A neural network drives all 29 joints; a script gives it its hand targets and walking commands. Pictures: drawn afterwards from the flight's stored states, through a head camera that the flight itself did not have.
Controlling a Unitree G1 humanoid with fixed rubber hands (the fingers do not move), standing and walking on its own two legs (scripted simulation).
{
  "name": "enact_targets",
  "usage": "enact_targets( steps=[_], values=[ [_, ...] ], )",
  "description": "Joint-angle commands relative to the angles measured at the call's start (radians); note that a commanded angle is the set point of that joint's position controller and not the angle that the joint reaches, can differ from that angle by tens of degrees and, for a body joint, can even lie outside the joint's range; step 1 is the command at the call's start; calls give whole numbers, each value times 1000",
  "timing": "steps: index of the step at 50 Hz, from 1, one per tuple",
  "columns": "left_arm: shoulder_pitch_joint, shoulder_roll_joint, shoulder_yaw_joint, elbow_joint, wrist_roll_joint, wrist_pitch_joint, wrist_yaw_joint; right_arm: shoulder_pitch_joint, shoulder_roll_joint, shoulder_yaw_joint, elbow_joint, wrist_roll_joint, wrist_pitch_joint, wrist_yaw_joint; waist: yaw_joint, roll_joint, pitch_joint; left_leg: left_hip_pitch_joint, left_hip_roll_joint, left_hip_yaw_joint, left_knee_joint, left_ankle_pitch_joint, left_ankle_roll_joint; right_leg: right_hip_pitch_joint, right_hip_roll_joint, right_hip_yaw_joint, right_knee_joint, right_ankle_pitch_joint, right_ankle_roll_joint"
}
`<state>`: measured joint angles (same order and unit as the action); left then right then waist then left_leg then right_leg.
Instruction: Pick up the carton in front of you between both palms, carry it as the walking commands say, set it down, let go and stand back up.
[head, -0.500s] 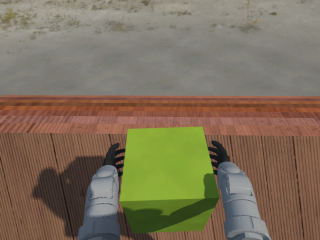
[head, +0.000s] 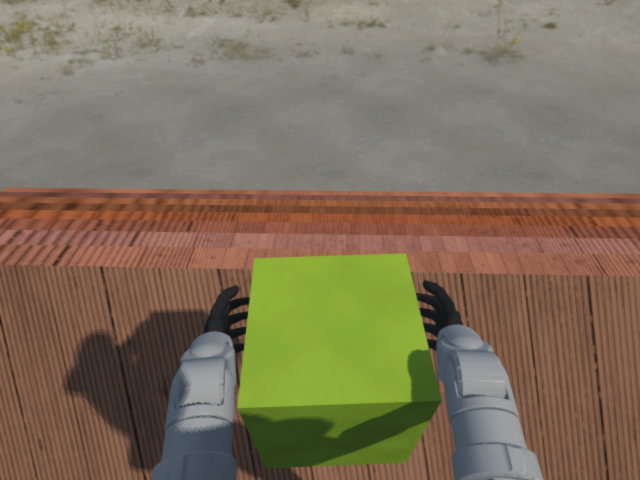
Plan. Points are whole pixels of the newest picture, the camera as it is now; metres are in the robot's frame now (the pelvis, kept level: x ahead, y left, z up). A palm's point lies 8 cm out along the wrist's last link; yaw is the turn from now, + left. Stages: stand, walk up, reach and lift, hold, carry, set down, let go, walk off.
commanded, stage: reach and lift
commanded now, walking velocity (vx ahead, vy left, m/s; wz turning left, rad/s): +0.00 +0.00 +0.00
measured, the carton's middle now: (333, 364) +0.30 +0.00 -0.04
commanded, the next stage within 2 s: hold in 0.26 s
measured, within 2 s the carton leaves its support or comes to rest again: neither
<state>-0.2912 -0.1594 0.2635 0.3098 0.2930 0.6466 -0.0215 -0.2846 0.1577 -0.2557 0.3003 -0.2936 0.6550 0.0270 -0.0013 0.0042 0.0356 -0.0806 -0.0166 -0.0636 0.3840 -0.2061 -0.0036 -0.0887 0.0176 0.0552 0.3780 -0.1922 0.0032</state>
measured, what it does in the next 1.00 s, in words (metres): stands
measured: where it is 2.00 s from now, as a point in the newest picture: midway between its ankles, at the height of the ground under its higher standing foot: outside the picture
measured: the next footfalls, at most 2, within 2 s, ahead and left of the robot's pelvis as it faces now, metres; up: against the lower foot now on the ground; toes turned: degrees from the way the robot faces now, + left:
right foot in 1.84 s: +0.24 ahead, -0.08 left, +0.00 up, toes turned -8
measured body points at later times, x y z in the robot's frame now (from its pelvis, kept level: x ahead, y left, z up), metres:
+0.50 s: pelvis +0.00 +0.00 +0.00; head -0.05 +0.00 +0.45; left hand +0.29 +0.15 +0.05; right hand +0.29 -0.15 +0.04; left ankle +0.01 +0.12 -0.74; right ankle +0.02 -0.12 -0.74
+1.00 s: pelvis -0.01 +0.00 +0.00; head -0.05 +0.00 +0.45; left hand +0.30 +0.15 +0.05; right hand +0.29 -0.15 +0.04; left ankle +0.01 +0.12 -0.74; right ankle +0.02 -0.12 -0.74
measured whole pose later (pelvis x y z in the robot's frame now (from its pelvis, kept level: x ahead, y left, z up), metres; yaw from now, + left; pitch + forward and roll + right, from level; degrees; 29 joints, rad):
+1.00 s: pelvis -0.01 +0.00 +0.00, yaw +0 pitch -8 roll +0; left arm -0.29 -0.16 0.25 0.23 0.28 0.75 -0.02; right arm -0.29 0.16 -0.24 0.22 -0.28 0.76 0.02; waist 0.00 0.00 0.05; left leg -0.03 -0.02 -0.06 0.37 -0.19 0.00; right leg -0.04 0.02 0.06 0.36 -0.18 0.00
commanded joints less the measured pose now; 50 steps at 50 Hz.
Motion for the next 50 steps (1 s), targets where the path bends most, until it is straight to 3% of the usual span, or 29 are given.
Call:
enact_targets(
  steps=[1, 13, 18, 25, 35, 50],
  values=[
    [-401, -902, -510, -23, -218, -13, -212, -407, 903, 508, -31, 217, -19, 204, 0, -3, -255, 42, -74, -15, -50, 230, 0, 101, 70, 25, -39, 232, 0],
    [-395, -897, -531, -69, -234, 17, -207, -406, 888, 530, -82, 235, 9, 203, 0, -1, -234, 51, -71, -17, -62, 212, 0, 100, 72, 22, -48, 205, -1],
    [-361, -889, -588, -160, -269, 55, -198, -380, 886, 595, -173, 274, 48, 196, 4, 0, -275, 93, -70, -22, -72, 281, -3, 139, 73, 26, -61, 269, 3],
    [-384, -848, -536, -124, -240, 95, -199, -393, 845, 537, -131, 243, 85, 194, 0, 3, -138, 35, -63, -12, -96, 93, 4, 81, 67, 20, -84, 84, -8],
    [-477, -875, -531, -83, -239, 83, -210, -488, 876, 539, -95, 244, 76, 203, 2, -1, -173, 22, -60, -7, -82, 28, 9, 79, 62, 15, -68, 22, -10],
    [-439, -861, -536, -105, -238, 85, -207, -445, 876, 540, -109, 245, 80, 197, 2, -3, -199, 49, -66, -7, -79, 122, 4, 105, 64, 19, -70, 117, -3]
  ],
)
